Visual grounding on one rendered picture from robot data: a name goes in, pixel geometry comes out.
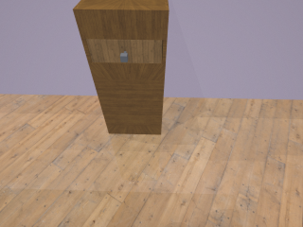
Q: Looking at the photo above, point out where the cabinet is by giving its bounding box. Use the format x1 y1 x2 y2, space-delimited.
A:
73 0 169 135

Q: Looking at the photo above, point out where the handle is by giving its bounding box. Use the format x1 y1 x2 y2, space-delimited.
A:
120 51 129 62

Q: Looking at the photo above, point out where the drawer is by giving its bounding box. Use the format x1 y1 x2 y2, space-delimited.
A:
86 39 163 63

